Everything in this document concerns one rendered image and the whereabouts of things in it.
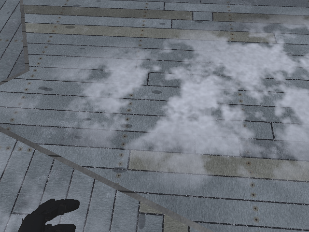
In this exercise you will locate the robot left hand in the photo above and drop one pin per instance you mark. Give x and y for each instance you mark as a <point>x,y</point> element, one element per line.
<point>35,222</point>

